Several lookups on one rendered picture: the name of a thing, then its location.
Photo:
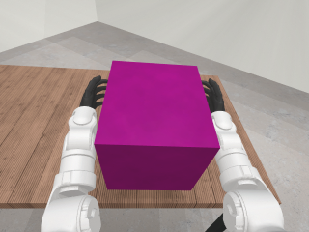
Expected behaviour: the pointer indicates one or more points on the robot right hand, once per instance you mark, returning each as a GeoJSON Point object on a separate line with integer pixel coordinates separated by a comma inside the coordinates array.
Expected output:
{"type": "Point", "coordinates": [215, 97]}

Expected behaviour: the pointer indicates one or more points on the robot right forearm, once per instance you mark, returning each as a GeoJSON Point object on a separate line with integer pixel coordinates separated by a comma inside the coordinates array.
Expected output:
{"type": "Point", "coordinates": [236, 170]}

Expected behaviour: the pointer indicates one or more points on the robot right upper arm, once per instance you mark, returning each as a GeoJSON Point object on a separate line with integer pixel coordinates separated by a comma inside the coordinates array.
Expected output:
{"type": "Point", "coordinates": [252, 210]}

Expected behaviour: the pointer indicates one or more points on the robot left hand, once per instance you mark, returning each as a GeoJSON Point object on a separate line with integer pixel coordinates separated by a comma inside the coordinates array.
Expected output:
{"type": "Point", "coordinates": [90, 95]}

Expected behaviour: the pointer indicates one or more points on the carton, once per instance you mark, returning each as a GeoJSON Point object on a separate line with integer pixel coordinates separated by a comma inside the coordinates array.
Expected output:
{"type": "Point", "coordinates": [155, 130]}

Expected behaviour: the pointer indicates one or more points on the robot left upper arm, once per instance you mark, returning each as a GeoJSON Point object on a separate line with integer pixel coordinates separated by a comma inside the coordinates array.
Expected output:
{"type": "Point", "coordinates": [72, 214]}

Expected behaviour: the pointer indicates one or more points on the table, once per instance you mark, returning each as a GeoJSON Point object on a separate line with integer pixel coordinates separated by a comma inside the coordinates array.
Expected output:
{"type": "Point", "coordinates": [36, 104]}

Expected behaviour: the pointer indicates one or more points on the robot left forearm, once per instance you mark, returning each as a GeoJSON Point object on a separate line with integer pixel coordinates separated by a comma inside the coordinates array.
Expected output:
{"type": "Point", "coordinates": [76, 175]}

